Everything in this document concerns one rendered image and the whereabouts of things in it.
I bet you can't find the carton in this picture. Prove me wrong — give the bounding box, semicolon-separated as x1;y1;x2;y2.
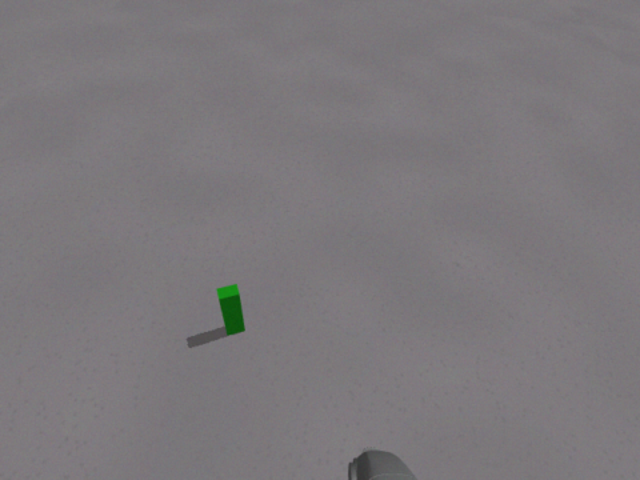
217;284;245;336

